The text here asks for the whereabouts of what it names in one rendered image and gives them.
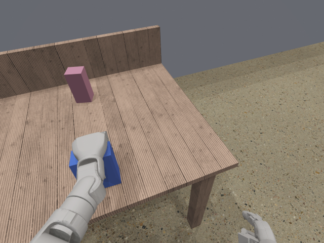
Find sponge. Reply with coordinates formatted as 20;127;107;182
69;141;121;188

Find left robot hand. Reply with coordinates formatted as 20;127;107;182
72;131;109;179

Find table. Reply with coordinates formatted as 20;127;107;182
0;25;239;243

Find right robot hand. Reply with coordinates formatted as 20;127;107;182
238;211;276;243

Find left robot upper arm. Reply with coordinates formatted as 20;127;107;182
34;232;69;243

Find robot left forearm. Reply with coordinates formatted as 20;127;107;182
30;155;106;243

